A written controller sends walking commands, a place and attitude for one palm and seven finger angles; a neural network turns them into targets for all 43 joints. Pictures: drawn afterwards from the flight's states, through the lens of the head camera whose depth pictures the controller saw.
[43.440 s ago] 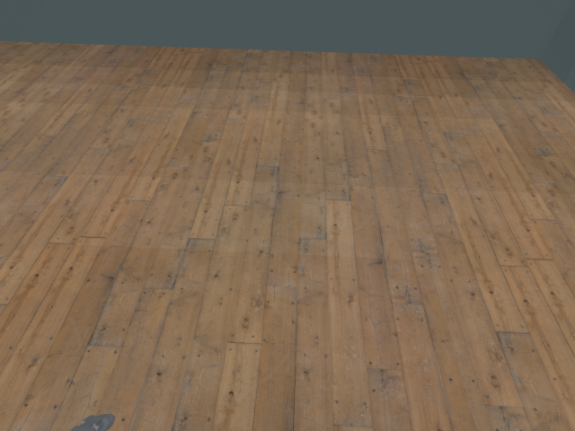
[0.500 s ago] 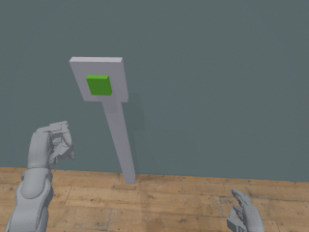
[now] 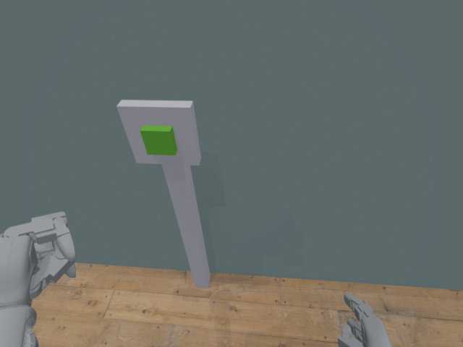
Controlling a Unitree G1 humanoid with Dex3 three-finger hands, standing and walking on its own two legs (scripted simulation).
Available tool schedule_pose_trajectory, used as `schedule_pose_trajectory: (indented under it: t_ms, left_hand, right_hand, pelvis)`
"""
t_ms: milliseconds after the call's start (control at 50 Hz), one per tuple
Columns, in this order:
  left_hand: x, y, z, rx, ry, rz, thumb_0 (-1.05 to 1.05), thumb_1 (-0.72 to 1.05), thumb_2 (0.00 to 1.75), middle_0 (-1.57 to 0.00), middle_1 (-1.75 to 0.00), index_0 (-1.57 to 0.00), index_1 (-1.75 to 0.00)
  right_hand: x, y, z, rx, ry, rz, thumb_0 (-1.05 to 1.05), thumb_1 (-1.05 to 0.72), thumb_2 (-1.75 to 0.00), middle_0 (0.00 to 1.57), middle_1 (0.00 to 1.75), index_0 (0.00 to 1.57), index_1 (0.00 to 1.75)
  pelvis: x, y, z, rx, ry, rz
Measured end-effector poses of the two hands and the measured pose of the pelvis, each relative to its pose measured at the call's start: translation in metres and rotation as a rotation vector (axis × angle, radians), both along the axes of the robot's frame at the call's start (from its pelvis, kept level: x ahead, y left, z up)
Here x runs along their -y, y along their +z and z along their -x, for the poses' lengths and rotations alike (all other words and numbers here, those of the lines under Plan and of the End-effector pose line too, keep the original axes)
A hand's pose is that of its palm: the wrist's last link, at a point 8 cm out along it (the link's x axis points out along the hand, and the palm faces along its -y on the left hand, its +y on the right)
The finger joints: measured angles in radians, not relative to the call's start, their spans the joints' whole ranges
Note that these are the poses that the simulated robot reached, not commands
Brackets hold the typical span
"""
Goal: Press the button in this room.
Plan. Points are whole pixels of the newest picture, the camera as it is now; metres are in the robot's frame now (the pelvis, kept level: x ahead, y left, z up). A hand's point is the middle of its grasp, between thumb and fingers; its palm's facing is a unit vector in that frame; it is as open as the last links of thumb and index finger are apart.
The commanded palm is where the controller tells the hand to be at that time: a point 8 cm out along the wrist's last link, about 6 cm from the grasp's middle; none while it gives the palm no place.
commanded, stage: draw the hand back to the body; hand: left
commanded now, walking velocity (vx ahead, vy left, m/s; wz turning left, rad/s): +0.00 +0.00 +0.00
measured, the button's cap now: (160, 139) +0.53 +0.25 +0.09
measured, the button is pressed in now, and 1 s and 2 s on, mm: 0 0 0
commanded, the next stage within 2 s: step back with the hand held close in 0.28 s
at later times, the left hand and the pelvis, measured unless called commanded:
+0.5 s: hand (57, 262) +0.17 +0.25 +0.16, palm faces +0.43 -0.82 -0.38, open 3.1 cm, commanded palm +0.11 +0.28 +0.17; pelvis -0.02 +0.00 +0.00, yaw +1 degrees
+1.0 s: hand (14, 311) +0.11 +0.27 +0.15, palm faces +0.38 -0.80 -0.46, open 3.1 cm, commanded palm +0.04 +0.31 +0.17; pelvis -0.08 +0.02 -0.01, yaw +1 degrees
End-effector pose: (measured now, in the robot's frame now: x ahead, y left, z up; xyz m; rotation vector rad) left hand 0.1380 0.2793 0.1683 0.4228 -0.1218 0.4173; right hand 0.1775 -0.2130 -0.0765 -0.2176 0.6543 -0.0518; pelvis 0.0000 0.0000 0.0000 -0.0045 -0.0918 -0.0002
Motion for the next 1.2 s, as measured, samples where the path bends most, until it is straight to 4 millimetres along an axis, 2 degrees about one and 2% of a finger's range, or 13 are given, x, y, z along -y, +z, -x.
schedule_pose_trajectory:
  t_ms: [140,260,440,520,660,840,1020,1200]
  left_hand:
    - [-0.002,0.003,0.015,0.014,0.026,-0.015,0.02,0.89,0.9,-1.31,-1.49,-1.3,-1.5]
    - [-0.002,-0.001,0.015,0.017,0.031,0.008,0.02,0.89,0.9,-1.31,-1.49,-1.3,-1.5]
    - [-0.001,0.003,0.015,0.038,0.006,-0.003,0.02,0.89,0.9,-1.31,-1.49,-1.3,-1.5]
    - [-0.007,0.009,0.015,0.046,-0.008,-0.048,0.02,0.89,0.9,-1.31,-1.49,-1.3,-1.5]
    - [-0.01,0.0,0.022,-0.037,-0.064,-0.075,0.01,0.89,0.9,-1.31,-1.49,-1.3,-1.5]
    - [-0.023,0.0,0.043,-0.007,-0.08,-0.104,0.02,0.89,0.9,-1.31,-1.49,-1.3,-1.5]
    - [-0.025,0.005,0.076,0.079,-0.082,-0.15,0.02,0.89,0.9,-1.31,-1.49,-1.3,-1.5]
    - [-0.029,0.003,0.107,0.165,-0.051,-0.127,0.01,0.89,0.9,-1.31,-1.49,-1.31,-1.5]
  right_hand:
    - [0.001,0.002,0.0,0.016,0.004,0.011,0.01,-0.9,-0.89,0.2,0.3,0.2,0.3]
    - [0.0,0.003,0.003,0.025,0.003,0.013,0.01,-0.9,-0.89,0.2,0.3,0.2,0.3]
    - [-0.001,0.005,0.011,0.026,-0.004,0.011,0.01,-0.9,-0.89,0.2,0.3,0.2,0.3]
    - [0.002,0.004,0.017,-0.012,-0.017,0.02,0.01,-0.9,-0.89,0.2,0.3,0.2,0.3]
    - [0.01,0.0,0.036,-0.072,-0.085,0.043,0.01,-0.9,-0.89,0.2,0.3,0.2,0.3]
    - [0.002,0.0,0.065,-0.085,-0.108,0.062,0.01,-0.9,-0.89,0.2,0.3,0.2,0.3]
    - [-0.009,-0.001,0.091,-0.04,-0.073,0.06,0.01,-0.9,-0.89,0.2,0.3,0.2,0.3]
    - [-0.008,-0.012,0.117,-0.062,-0.052,0.095,0.01,-0.9,-0.89,0.2,0.3,0.2,0.3]
  pelvis:
    - [0.0,0.0,0.004,0.005,0.006,0.002]
    - [0.001,0.0,0.008,0.01,0.006,0.001]
    - [0.001,0.0,0.012,0.011,0.005,0.006]
    - [-0.001,-0.001,0.017,-0.034,0.015,0.016]
    - [-0.012,-0.003,0.029,-0.082,0.007,0.012]
    - [-0.022,-0.007,0.055,-0.093,0.004,0.014]
    - [-0.023,-0.015,0.084,-0.09,0.021,0.025]
    - [-0.027,-0.023,0.106,-0.082,0.028,0.036]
